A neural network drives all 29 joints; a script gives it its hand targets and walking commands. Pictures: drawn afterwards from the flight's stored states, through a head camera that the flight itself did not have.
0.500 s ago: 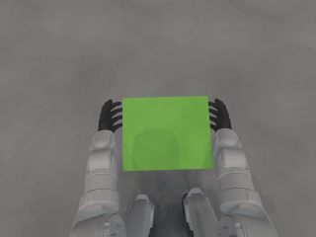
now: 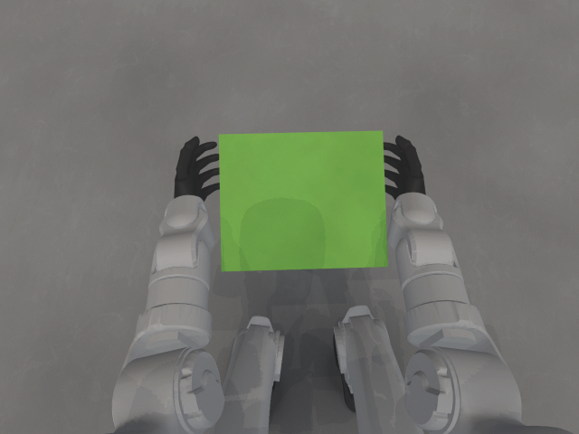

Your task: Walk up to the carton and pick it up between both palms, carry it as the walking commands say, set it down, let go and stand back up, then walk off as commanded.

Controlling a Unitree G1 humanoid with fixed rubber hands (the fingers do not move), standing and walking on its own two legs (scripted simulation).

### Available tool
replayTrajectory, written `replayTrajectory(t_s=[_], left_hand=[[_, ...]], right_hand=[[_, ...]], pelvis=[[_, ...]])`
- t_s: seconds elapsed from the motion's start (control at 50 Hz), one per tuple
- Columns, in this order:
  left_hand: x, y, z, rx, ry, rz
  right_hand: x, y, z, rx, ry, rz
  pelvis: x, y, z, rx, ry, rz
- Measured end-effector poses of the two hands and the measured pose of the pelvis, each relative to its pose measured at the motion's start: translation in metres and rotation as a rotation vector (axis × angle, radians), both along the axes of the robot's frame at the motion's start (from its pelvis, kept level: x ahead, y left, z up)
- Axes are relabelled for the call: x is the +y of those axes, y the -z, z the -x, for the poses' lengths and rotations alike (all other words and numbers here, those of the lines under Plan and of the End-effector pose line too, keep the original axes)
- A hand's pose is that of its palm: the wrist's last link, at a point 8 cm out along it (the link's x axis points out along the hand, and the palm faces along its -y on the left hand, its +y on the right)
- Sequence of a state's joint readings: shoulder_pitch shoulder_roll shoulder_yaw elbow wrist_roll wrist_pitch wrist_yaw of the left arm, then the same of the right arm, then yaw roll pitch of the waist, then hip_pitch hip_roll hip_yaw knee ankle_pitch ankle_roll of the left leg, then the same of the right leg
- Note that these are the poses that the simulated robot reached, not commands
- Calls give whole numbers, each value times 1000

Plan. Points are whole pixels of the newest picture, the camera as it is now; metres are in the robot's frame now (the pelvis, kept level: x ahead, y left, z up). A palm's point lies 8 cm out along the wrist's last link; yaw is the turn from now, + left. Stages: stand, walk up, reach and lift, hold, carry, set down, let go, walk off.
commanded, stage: set down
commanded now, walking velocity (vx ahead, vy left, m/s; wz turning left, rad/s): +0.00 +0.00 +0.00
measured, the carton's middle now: (298, 206) +0.45 +0.00 -0.16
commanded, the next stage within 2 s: none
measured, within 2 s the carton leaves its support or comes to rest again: neither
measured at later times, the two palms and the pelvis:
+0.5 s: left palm (206, 202) +0.46 +0.16 -0.16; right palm (387, 196) +0.46 -0.14 -0.17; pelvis -0.02 +0.00 -0.07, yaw +1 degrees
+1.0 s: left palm (217, 206) +0.48 +0.16 -0.25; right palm (374, 198) +0.49 -0.14 -0.26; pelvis -0.03 +0.00 -0.13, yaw +2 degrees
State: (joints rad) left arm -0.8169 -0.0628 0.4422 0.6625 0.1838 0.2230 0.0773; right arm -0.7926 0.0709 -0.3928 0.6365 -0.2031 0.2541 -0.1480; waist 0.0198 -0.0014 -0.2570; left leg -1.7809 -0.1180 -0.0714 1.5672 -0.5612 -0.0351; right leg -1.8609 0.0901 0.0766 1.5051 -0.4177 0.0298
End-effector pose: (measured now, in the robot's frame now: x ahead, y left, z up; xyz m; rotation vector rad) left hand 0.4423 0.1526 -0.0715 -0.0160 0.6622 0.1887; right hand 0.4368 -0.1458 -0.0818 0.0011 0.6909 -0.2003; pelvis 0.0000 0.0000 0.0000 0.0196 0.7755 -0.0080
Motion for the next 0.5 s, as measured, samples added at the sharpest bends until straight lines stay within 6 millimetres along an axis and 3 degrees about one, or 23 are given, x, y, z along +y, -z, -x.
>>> replayTrajectory(t_s=[0.5], left_hand=[[4, 90, -18, 4, -3, -19]], right_hand=[[4, 90, -25, 0, -24, 8]], pelvis=[[1, 73, 22, 48, -15, -4]])
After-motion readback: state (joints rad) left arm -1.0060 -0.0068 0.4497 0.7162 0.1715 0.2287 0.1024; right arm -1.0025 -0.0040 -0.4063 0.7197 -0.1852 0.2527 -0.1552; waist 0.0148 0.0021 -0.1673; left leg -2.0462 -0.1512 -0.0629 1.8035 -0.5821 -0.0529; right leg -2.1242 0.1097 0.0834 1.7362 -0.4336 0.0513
